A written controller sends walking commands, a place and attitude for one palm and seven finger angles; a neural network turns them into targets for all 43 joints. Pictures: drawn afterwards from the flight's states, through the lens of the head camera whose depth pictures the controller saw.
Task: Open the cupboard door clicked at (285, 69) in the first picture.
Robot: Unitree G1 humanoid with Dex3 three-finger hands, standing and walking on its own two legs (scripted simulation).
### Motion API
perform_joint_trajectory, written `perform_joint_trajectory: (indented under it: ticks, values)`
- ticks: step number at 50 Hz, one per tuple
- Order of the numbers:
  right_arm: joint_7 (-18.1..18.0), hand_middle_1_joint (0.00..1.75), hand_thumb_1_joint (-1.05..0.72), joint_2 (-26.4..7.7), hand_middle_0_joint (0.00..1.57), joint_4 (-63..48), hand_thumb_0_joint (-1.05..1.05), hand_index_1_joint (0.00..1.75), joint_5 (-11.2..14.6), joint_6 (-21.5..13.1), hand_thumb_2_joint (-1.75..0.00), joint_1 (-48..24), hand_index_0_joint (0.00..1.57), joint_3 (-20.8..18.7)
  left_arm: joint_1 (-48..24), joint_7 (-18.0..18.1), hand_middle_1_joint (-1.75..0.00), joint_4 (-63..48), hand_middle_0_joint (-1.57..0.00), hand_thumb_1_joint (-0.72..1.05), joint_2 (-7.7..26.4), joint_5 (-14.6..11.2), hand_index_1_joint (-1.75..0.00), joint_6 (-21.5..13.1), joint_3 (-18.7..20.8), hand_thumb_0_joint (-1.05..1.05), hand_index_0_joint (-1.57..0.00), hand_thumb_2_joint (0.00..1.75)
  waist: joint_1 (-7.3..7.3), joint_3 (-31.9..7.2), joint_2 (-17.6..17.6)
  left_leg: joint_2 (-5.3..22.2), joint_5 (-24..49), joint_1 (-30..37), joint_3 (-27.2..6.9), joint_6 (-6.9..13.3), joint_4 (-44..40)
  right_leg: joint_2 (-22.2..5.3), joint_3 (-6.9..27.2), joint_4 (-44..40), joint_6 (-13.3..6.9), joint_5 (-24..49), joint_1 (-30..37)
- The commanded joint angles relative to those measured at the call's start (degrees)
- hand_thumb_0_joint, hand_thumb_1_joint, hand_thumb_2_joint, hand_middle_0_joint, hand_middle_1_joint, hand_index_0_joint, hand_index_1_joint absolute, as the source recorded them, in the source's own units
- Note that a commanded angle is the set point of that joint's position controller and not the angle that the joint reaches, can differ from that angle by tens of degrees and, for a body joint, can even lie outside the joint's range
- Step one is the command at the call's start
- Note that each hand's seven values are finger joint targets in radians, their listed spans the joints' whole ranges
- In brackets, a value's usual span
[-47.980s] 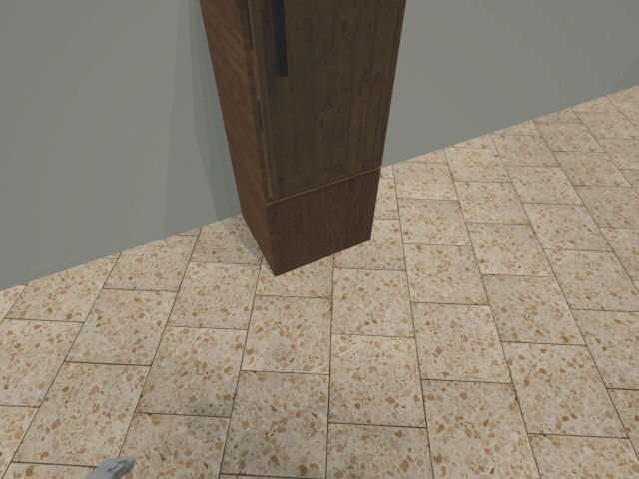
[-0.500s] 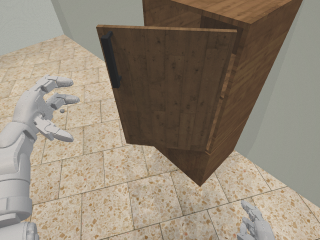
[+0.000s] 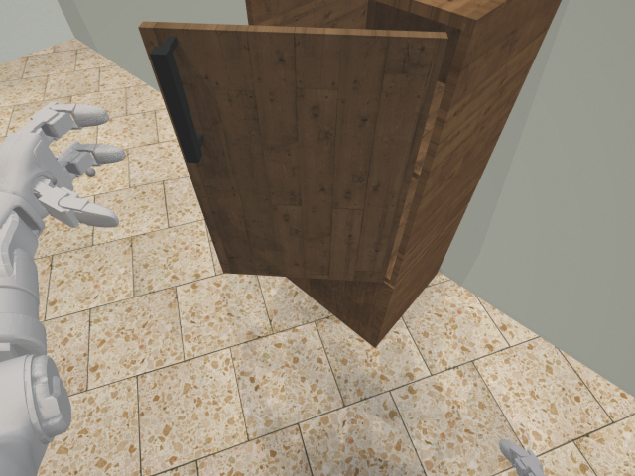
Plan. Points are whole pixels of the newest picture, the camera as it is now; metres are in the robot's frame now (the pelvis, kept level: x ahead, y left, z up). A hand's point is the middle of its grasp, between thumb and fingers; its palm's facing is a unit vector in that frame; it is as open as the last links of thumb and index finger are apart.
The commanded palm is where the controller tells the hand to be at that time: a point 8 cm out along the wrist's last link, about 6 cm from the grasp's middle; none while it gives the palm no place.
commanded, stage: move the hooked fingers beside the handle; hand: left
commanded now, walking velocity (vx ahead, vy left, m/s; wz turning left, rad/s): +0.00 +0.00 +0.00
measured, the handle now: (183, 103) +0.58 +0.21 +0.15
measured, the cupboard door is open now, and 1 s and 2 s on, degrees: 38 38 38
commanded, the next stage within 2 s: none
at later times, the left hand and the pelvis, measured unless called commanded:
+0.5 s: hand (122, 119) +0.51 +0.27 +0.18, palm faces -0.06 -1.00 +0.01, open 14.0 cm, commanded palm +0.49 +0.32 +0.16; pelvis +0.00 +0.02 -0.01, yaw -1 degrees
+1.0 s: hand (141, 108) +0.57 +0.27 +0.15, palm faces -0.08 -1.00 +0.00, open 14.0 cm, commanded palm +0.54 +0.31 +0.15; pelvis +0.04 +0.03 -0.01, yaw -2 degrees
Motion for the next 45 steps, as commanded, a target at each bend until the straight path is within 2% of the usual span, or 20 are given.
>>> perform_joint_trajectory:
  ticks: [1, 2, 6, 12, 17, 19, 21, 24, 26, 28, 32, 33, 35, 36, 38, 39, 40, 42, 44, 45]
  values:
    - [-0.4, 0.3, -0.9, -9.1, 0.2, -5.9, 0.0, 0.3, -0.1, -1.3, -0.9, 3.0, 0.2, -3.8, -25.9, -1.1, -1.2, -8.6, -0.3, -0.5, 20.8, -0.8, -1.2, -5.6, 4.5, 0.0, -0.3, 0.3, -0.27, -21.2, 3.7, 0.1, 21.1, 1.4, -5.4, -0.1, -1.9, -0.7, 6.9, 0.7, 0.1, 17.8, 13.6]
    - [-0.2, 0.3, -0.9, -9.0, 0.2, -6.0, 0.0, 0.3, 0.0, -1.1, -0.9, 3.0, 0.2, -3.7, -25.7, -1.6, -1.2, -7.0, -0.3, -0.5, 19.3, -1.0, -1.2, -5.6, 3.6, 0.0, -0.3, 0.3, -0.6, -20.5, 3.1, 0.1, 21.1, 0.9, -5.3, 0.0, -1.7, -0.6, 7.0, 0.8, 0.2, 18.3, 12.9]
    - [0.0, 0.3, -0.9, -10.2, 0.2, -4.9, 0.0, 0.3, 0.0, 0.5, -0.9, 5.2, 0.2, -4.0, -28.5, -2.1, -1.2, 2.0, -0.3, -0.5, 22.3, -0.8, -1.2, -5.8, 5.1, 0.0, -0.3, 0.3, -1.67, -16.0, -1.1, 0.2, 16.3, -4.4, -5.1, 0.3, -1.4, -0.6, 7.2, 0.8, 0.7, 15.2, 10.1]
    - [0.1, 0.3, -0.9, -10.7, 0.2, -4.3, 0.0, 0.3, -0.6, 2.3, -0.9, 8.7, 0.2, -4.1, -39.4, -1.6, -1.2, 3.0, -0.3, -0.5, 26.6, 2.7, -1.2, -8.8, 4.2, 0.0, -0.3, 0.3, -3.75, -20.3, 4.1, 0.2, 16.5, -4.7, -5.8, 0.2, 0.0, -0.3, 7.7, 2.0, 0.7, 14.1, 8.1]
    - [-0.2, 0.3, -0.9, -10.9, 0.2, -3.0, 0.0, 0.3, -1.0, 3.6, -0.9, 11.5, 0.2, -4.4, -46.4, -2.1, -1.2, 3.8, -0.3, -0.5, 26.7, 2.2, -1.2, -11.1, 3.5, 0.0, -0.3, 0.3, -5.6, -26.1, 6.0, 0.7, 20.5, -1.0, -6.7, -0.2, 1.5, 0.4, 7.3, 2.6, 0.8, 15.5, 6.5]
    - [-0.2, 0.3, -0.9, -10.9, 0.2, -1.9, 0.0, 0.3, -1.2, 3.9, -0.9, 12.6, 0.2, -4.5, -47.1, -2.2, -1.2, 6.7, -0.3, -0.5, 25.2, 2.4, -1.2, -10.6, 2.5, 0.0, -0.3, 0.3, -6.13, -25.5, 8.0, 0.8, 21.4, 0.0, -7.1, -0.7, 1.8, 0.5, 6.8, 2.3, 0.8, 14.5, 3.7]
    - [-0.1, 0.3, -0.9, -11.5, 0.2, -1.4, 0.0, 0.3, -1.3, 4.9, -0.9, 14.0, 0.2, -4.3, -46.0, -2.0, -1.2, 12.7, -0.3, -0.5, 27.0, 3.1, -1.2, -9.2, 3.3, 0.0, -0.3, 0.3, -6.68, -22.2, 4.0, 1.0, 19.7, -3.8, -7.3, -0.4, 1.8, 0.6, 6.6, 2.4, 0.7, 13.8, 3.0]
    - [0.1, 0.3, -0.9, -11.8, 0.2, -1.7, 0.0, 0.3, -1.7, 6.0, -0.9, 15.2, 0.2, -4.3, -46.7, -1.1, -1.2, 16.1, -0.3, -0.5, 28.7, 5.2, -1.2, -7.7, 3.4, 0.0, -0.3, 0.3, -6.94, -20.5, 4.5, 0.8, 18.4, -7.1, -7.1, -0.2, 1.9, 0.5, 6.8, 2.5, 0.9, 13.6, 1.8]
    - [0.2, 0.3, -0.9, -11.8, 0.2, -2.6, 0.0, 0.3, -2.0, 6.9, -0.9, 16.2, 0.2, -4.3, -47.2, -0.5, -1.2, 15.3, -0.3, -0.5, 30.6, 6.3, -1.2, -8.2, 4.1, 0.0, -0.3, 0.3, -6.57, -22.6, 5.3, 0.9, 21.6, -6.4, -7.3, -0.6, 2.7, 0.7, 6.5, 3.7, 0.5, 15.4, 1.8]
    - [0.4, 0.3, -0.9, -11.7, 0.2, -2.7, 0.0, 0.3, -2.3, 7.7, -0.9, 17.2, 0.2, -4.5, -50.6, -0.1, -1.2, 13.2, -0.3, -0.5, 32.1, 7.2, -1.2, -9.5, 4.4, 0.0, -0.3, 0.3, -7.26, -25.6, 6.3, 1.2, 24.3, -4.7, -7.9, -1.1, 3.5, 0.9, 6.6, 4.0, 0.8, 16.5, 1.6]
    - [0.7, 0.3, -0.9, -12.0, 0.2, -2.7, 0.0, 0.3, -2.7, 9.5, -0.9, 19.2, 0.2, -4.7, -52.1, -0.6, -1.2, 13.4, -0.3, -0.5, 35.0, 6.8, -1.2, -11.4, 7.2, 0.0, -0.3, 0.3, -7.47, -29.7, 7.3, 1.8, 29.6, -1.9, -8.2, -1.6, 5.1, 1.6, 6.7, 4.8, 0.7, 19.0, 1.2]
    - [0.7, 0.3, -0.9, -11.9, 0.2, -2.4, 0.0, 0.3, -2.7, 9.9, -0.9, 19.2, 0.2, -4.9, -53.7, -0.9, -1.2, 13.6, -0.3, -0.5, 33.8, 6.8, -1.2, -11.3, 6.0, 0.0, -0.3, 0.3, -8.43, -29.3, 8.6, 1.9, 30.2, -1.5, -8.1, -1.6, 5.4, 1.6, 6.7, 4.6, 0.8, 19.3, 0.1]
    - [1.0, 0.3, -0.9, -11.8, 0.2, -2.1, 0.0, 0.3, -2.9, 10.6, -0.9, 20.1, 0.2, -5.0, -54.5, -1.1, -1.2, 13.8, -0.3, -0.5, 34.3, 7.6, -1.2, -11.0, 6.1, 0.0, -0.3, 0.3, -8.29, -29.7, 11.6, 2.1, 32.8, -0.3, -8.6, -2.3, 5.9, 1.6, 6.3, 4.7, 0.7, 19.0, -1.6]
    - [1.0, 0.3, -0.9, -11.7, 0.2, -2.1, 0.0, 0.3, -2.9, 11.0, -0.9, 20.6, 0.2, -5.0, -54.6, -1.2, -1.2, 13.9, -0.3, -0.5, 32.3, 7.6, -1.2, -10.8, 4.6, 0.0, -0.3, 0.3, -8.58, -29.7, 13.3, 2.4, 37.3, 2.1, -9.1, -2.9, 6.5, 1.9, 5.9, 5.0, 0.4, 19.5, -3.5]
    - [1.3, 0.3, -0.9, -11.7, 0.2, -1.2, 0.0, 0.3, -3.1, 11.5, -0.9, 21.4, 0.2, -5.1, -54.2, -1.2, -1.2, 16.8, -0.3, -0.5, 31.5, 8.0, -1.2, -9.6, 3.9, 0.0, -0.3, 0.3, -9.38, -27.5, 12.2, 3.0, 38.1, 2.2, -9.5, -3.2, 7.1, 2.4, 5.5, 4.4, 0.8, 17.9, -6.5]
    - [1.5, 0.3, -0.9, -11.8, 0.2, -1.4, 0.0, 0.3, -3.3, 11.9, -0.9, 21.9, 0.2, -5.0, -52.0, -1.3, -1.2, 18.5, -0.3, -0.5, 31.7, 7.9, -1.2, -8.9, 4.5, 0.0, -0.3, 0.3, -9.05, -26.6, 8.9, 2.9, 36.2, -0.1, -9.4, -2.7, 7.0, 2.5, 5.4, 4.5, 0.9, 18.0, -5.6]
    - [1.5, 0.3, -0.9, -11.8, 0.2, -1.7, 0.0, 0.3, -3.2, 12.2, -0.9, 21.8, 0.2, -5.0, -51.3, -1.4, -1.2, 18.3, -0.3, -0.5, 31.4, 7.9, -1.2, -8.6, 4.1, 0.0, -0.3, 0.3, -9.22, -26.4, 8.6, 2.8, 35.5, -1.1, -9.1, -2.5, 6.9, 2.4, 5.4, 4.5, 0.9, 18.4, -5.1]
    - [1.7, 0.3, -0.9, -11.7, 0.2, -1.9, 0.0, 0.3, -3.3, 12.4, -0.9, 22.2, 0.2, -5.2, -50.9, -1.8, -1.2, 15.9, -0.3, -0.5, 29.6, 7.4, -1.2, -8.7, 3.5, 0.0, -0.3, 0.3, -8.53, -29.1, 12.0, 3.0, 40.5, 2.2, -9.2, -3.1, 7.3, 2.7, 5.2, 5.0, 0.6, 20.1, -5.4]
    - [2.2, 0.3, -0.9, -11.5, 0.2, -2.2, 0.0, 0.3, -3.6, 12.9, -0.9, 22.4, 0.2, -5.5, -48.9, -1.8, -1.2, 13.7, -0.3, -0.5, 29.5, 7.2, -1.2, -8.9, 4.2, 0.0, -0.3, 0.3, -7.87, -30.7, 12.2, 3.4, 43.7, 3.5, -9.4, -3.4, 7.9, 2.8, 5.1, 5.3, 0.5, 21.0, -5.3]
    - [2.4, 0.3, -0.9, -11.4, 0.2, -2.4, 0.0, 0.3, -3.6, 13.2, -0.9, 22.5, 0.2, -5.7, -48.1, -1.7, -1.2, 12.9, -0.3, -0.5, 29.5, 7.0, -1.2, -9.0, 4.6, 0.0, -0.3, 0.3, -7.9, -30.5, 10.2, 3.5, 44.2, 3.2, -9.4, -3.2, 8.2, 2.9, 5.0, 5.4, 0.7, 21.6, -4.8]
